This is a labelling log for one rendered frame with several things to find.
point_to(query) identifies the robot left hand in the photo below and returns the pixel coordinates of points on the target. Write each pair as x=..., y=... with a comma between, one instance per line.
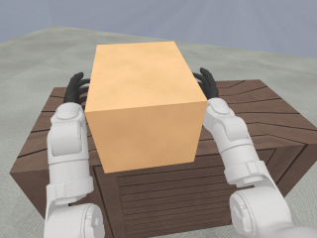
x=73, y=91

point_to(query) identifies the carton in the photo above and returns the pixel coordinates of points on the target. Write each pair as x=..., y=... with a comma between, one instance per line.
x=144, y=107

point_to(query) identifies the robot right forearm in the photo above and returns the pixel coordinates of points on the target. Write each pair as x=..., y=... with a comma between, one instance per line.
x=241, y=161

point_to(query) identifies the pedestal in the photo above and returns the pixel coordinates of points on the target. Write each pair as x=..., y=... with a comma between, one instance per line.
x=164, y=200

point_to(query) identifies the robot right hand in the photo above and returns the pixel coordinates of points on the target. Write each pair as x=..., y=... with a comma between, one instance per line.
x=208, y=85

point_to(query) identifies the left robot upper arm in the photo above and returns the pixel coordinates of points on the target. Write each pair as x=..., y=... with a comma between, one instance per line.
x=77, y=221

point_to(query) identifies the robot left forearm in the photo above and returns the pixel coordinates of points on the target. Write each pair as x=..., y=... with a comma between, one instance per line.
x=68, y=155

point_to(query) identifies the right robot upper arm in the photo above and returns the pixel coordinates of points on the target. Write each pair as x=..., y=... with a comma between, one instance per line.
x=261, y=212

